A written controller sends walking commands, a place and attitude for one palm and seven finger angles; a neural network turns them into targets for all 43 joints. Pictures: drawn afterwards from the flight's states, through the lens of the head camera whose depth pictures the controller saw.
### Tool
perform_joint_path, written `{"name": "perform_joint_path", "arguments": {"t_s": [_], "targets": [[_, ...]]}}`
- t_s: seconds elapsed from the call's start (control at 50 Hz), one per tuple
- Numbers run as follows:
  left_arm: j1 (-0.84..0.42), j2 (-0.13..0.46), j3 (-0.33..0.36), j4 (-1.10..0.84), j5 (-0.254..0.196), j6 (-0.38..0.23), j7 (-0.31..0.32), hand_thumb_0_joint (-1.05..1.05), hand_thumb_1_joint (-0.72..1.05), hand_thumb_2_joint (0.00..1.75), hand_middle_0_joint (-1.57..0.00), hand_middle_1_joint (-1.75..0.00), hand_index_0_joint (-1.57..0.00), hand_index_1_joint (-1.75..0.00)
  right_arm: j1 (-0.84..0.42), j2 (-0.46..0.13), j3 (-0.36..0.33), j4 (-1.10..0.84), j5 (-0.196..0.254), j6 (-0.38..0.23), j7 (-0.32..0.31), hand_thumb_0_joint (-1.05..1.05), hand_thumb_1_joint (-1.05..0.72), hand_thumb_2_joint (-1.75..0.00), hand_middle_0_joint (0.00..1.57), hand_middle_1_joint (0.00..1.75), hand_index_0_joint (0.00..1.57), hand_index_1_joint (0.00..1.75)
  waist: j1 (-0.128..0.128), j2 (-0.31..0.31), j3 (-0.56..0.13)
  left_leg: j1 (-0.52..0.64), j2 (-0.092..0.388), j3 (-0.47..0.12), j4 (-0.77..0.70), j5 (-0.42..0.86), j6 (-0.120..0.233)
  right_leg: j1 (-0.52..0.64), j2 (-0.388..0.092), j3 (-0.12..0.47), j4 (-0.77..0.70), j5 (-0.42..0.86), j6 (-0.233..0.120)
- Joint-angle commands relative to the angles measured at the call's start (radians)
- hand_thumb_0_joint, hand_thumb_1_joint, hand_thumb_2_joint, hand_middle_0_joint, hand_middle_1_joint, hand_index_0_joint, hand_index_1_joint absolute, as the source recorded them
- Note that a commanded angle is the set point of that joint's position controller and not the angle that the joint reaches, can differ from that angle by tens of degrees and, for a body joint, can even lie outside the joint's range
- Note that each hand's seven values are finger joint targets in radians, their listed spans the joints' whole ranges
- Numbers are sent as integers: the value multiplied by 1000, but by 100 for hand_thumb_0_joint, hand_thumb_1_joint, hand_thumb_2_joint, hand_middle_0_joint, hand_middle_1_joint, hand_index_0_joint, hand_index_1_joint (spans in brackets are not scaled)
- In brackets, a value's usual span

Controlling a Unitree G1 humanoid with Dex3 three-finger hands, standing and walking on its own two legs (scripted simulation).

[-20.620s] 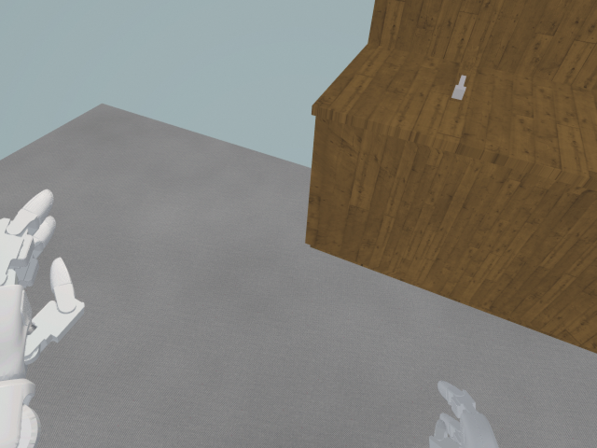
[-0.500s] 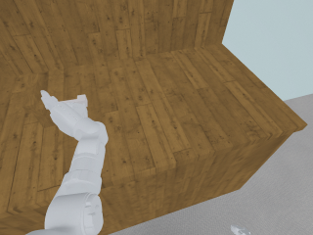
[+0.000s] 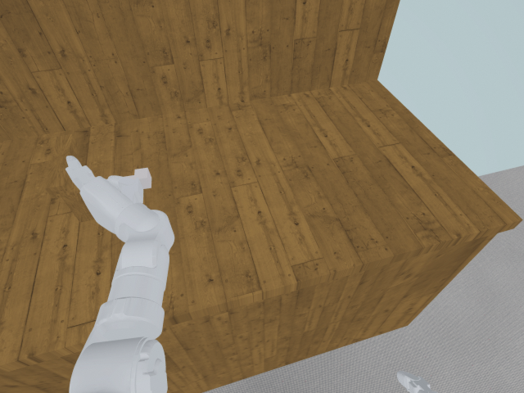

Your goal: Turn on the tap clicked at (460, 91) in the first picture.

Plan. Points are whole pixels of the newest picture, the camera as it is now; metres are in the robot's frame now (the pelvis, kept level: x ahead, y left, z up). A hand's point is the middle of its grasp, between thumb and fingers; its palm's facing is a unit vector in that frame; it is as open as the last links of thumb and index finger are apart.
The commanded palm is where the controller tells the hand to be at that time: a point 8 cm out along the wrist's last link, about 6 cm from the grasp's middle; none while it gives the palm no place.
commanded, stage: lift the hand up off the lever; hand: left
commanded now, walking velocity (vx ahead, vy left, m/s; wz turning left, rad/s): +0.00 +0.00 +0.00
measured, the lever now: (143, 178) +0.48 +0.24 +0.04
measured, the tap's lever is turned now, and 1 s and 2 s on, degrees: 86 86 86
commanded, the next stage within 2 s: draw the hand back beside the body in 0.42 s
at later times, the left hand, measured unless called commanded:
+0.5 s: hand (132, 181) +0.41 +0.22 +0.11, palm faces +0.80 -0.60 -0.08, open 7.8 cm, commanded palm +0.35 +0.23 +0.12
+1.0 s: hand (89, 233) +0.29 +0.24 +0.14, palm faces +0.31 -0.92 -0.24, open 7.7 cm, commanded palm +0.27 +0.27 +0.14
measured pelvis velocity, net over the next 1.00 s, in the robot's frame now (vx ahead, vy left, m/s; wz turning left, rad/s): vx -0.01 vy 0.02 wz -0.03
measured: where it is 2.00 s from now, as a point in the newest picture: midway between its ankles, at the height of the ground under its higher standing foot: outside the picture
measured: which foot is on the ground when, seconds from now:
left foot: down 0.00-1.00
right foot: down 0.00-1.00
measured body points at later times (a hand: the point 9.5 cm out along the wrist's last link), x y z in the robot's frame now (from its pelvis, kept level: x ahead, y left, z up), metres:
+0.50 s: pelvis +0.01 +0.01 +0.00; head +0.02 +0.00 +0.45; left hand +0.36 +0.25 +0.12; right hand +0.17 -0.22 -0.11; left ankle -0.01 +0.12 -0.73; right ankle +0.01 -0.06 -0.73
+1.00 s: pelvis -0.01 +0.02 +0.02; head -0.02 +0.00 +0.47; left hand +0.27 +0.28 +0.15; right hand +0.15 -0.23 -0.08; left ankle -0.01 +0.12 -0.73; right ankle +0.01 -0.06 -0.73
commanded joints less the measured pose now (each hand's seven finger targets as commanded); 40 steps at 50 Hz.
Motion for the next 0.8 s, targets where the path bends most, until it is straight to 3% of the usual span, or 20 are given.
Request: {"name": "perform_joint_path", "arguments": {"t_s": [0.0, 0.06, 0.14, 0.16, 0.22, 0.26, 0.3, 0.36, 0.5, 0.52, 0.54, 0.56, 0.58, 0.62, 0.66, 0.7, 0.72, 0.74, 0.76, 0.78], "targets": [[-432, 155, -33, -252, 51, -44, 8, 0, 90, 90, -15, -15, -15, -15, -98, -106, -27, -126, -1, -38, -8, 0, -90, -90, 20, 30, 20, 30, 10, -38, -303, 70, 12, 22, -43, 257, 18, 247, -89, 89, -82, 283, 72], [-395, 178, -6, -270, 55, -21, 8, 0, 90, 90, -15, -15, -15, -15, -108, -107, -27, -127, -2, -28, -9, 0, -90, -90, 20, 30, 20, 30, 27, -27, -302, 77, 12, 20, -50, 285, 11, 265, -86, 85, -81, 302, 65], [-362, 131, -43, -287, 39, 14, -1, 0, 90, 90, -15, -15, -15, -15, -123, -102, -22, -143, 2, -23, -9, 0, -90, -90, 20, 30, 20, 30, 23, -78, -300, 92, 14, 27, -53, 307, 13, 286, -93, 84, -90, 353, 75], [-362, 161, -18, -284, 37, 22, -4, 0, 90, 90, -15, -15, -15, -15, -131, -105, -22, -137, 3, -18, -13, 0, -90, -90, 20, 30, 20, 30, 29, -59, -277, 88, 15, 21, -63, 298, 10, 283, -91, 85, -96, 324, 70], [-392, 103, -80, -296, 37, 37, -14, 0, 90, 90, -15, -15, -15, -15, -142, -98, -17, -140, 6, -23, -12, 0, -90, -90, 20, 30, 20, 30, 19, -57, -256, 112, 17, 22, -70, 295, 9, 255, -87, 79, -106, 290, 68], [-409, 111, -74, -310, 40, 38, -12, 0, 90, 90, -15, -15, -15, -15, -146, -98, -18, -130, 4, -25, -13, 0, -90, -90, 20, 30, 20, 30, 21, -26, -248, 126, 18, 13, -72, 298, 2, 238, -82, 74, -108, 263, 61], [-435, 66, -121, -311, 43, 35, -12, 0, 90, 90, -15, -15, -15, -15, -143, -95, -16, -129, 4, -31, -10, 0, -90, -90, 20, 30, 20, 30, 14, -28, -255, 143, 20, 9, -72, 301, -3, 218, -79, 67, -104, 241, 59], [-401, 112, -63, -293, 35, 41, -7, 0, 90, 90, -15, -15, -15, -15, -141, -99, -19, -124, 2, -26, -14, 0, -90, -90, 20, 30, 20, 30, 31, -50, -274, 127, 15, 7, -72, 304, -7, 244, -80, 69, -102, 255, 61], [-414, 69, -102, -318, 54, 48, 10, 0, 90, 90, -15, -15, -15, -15, -149, -90, -21, -126, -1, -21, -4, 0, -90, -90, 20, 30, 20, 30, 36, -21, -309, 154, 24, 6, -55, 382, -29, 233, -75, 56, -73, 290, 51], [-351, 37, -303, -410, 94, 36, -146, 0, 90, 90, -15, -15, -15, -15, -105, -116, -23, -149, 9, -1, -20, 0, -90, -90, 20, 30, 20, 30, -18, -64, -328, 217, 25, 25, -49, 420, -7, 245, -75, 95, -37, 396, 47], [-300, 139, -195, -431, 68, 29, -209, 0, 90, 90, -15, -16, -15, -16, -93, -116, -30, -175, 21, 6, -38, 0, -90, -90, 20, 30, 20, 30, 11, -67, -350, 223, 23, 32, -54, 441, 12, 287, -76, 103, -49, 457, 46], [-251, 194, -167, -480, 50, 22, -269, 0, 90, 90, -15, -16, -15, -16, -95, -119, -21, -189, 30, 22, -55, 0, -90, -90, 20, 30, 20, 30, 28, -32, -352, 232, 22, 30, -71, 452, 13, 327, -75, 112, -52, 483, 47], [-194, 216, -160, -533, 27, 11, -331, 0, 90, 90, -15, -16, -15, -16, -92, -111, -17, -212, 40, 30, -63, 0, -90, -90, 20, 30, 20, 30, 39, -50, -362, 236, 22, 31, -83, 460, 18, 364, -76, 118, -52, 518, 51], [-17, 272, -116, -563, -48, -9, -461, 0, 90, 90, -16, -17, -16, -17, -102, -110, -2, -244, 59, 40, -80, 0, -90, -90, 20, 30, 20, 30, 58, -109, -289, 202, 25, 35, -109, 419, 26, 411, -76, 128, -73, 553, 58], [114, 326, -9, -576, -126, 10, -498, 0, 90, 90, -16, -17, -16, -17, -148, -101, 14, -273, 77, 46, -91, 0, -90, -90, 20, 30, 20, 30, 103, -85, -209, 170, 22, 37, -146, 337, 28, 438, -78, 135, -116, 490, 62], [155, 315, -1, -674, -155, 33, -483, 0, 90, 90, -16, -18, -16, -18, -186, -91, 23, -299, 85, 37, -94, 0, -90, -90, 20, 30, 20, 30, 112, -76, -167, 172, 24, 38, -162, 303, 28, 437, -81, 142, -141, 437, 66], [290, 493, 7, -559, -93, 8, -568, 0, 90, 90, -16, -18, -16, -18, -86, -102, 18, -242, 74, 28, -69, 0, -90, -90, 20, 30, 20, 30, 59, -116, -112, 193, 49, 26, -194, 260, 33, 455, -106, 148, -163, 426, 79], [298, 486, 16, -606, -115, -18, -611, 0, 90, 90, -16, -19, -16, -19, -101, -99, 18, -273, 85, 19, -60, 0, -90, -90, 20, 30, 20, 30, 78, -95, -102, 193, 47, 31, -208, 265, 39, 468, -107, 151, -172, 418, 76], [252, 510, 9, -696, -117, -48, -640, 0, 90, 90, -16, -19, -16, -19, -130, -101, 19, -283, 90, 6, -58, 0, -90, -90, 20, 30, 20, 30, 82, 39, -101, 244, 38, 36, -222, 263, 38, 456, -105, 151, -192, 368, 65], [179, 466, -60, -768, -110, -75, -661, 0, 90, 90, -16, -19, -16, -19, -136, -97, 24, -291, 88, -16, -56, 0, -90, -90, 20, 30, 20, 30, 58, 103, -75, 285, 37, 42, -230, 268, 38, 422, -101, 154, -212, 349, 61]]}}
